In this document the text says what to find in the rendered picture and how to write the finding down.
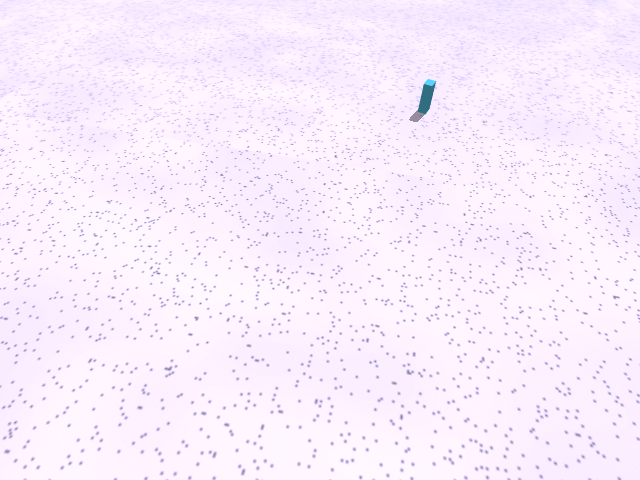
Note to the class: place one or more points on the carton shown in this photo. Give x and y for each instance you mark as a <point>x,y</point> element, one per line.
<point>426,96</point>

